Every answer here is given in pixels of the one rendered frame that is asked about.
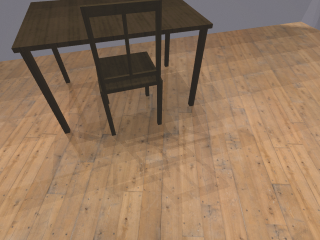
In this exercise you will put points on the table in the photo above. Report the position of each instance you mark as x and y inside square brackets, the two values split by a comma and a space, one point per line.
[59, 23]

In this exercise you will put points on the chair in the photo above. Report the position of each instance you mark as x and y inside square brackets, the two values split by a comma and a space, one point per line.
[131, 70]

